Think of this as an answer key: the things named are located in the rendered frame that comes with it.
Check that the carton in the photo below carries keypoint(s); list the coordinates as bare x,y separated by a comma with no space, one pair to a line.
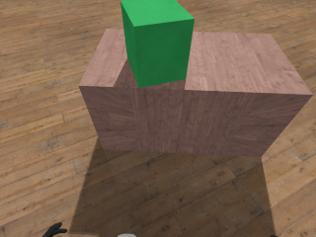
158,36

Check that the left robot hand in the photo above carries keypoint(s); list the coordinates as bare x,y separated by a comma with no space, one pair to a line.
54,229

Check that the pedestal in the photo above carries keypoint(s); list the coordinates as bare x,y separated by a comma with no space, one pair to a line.
239,95

